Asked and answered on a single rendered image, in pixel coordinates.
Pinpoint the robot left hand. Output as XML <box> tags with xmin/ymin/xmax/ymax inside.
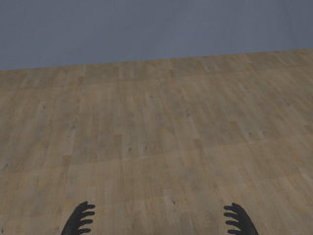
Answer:
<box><xmin>61</xmin><ymin>201</ymin><xmax>96</xmax><ymax>235</ymax></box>

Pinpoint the robot right hand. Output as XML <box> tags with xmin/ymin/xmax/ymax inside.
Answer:
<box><xmin>223</xmin><ymin>203</ymin><xmax>259</xmax><ymax>235</ymax></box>

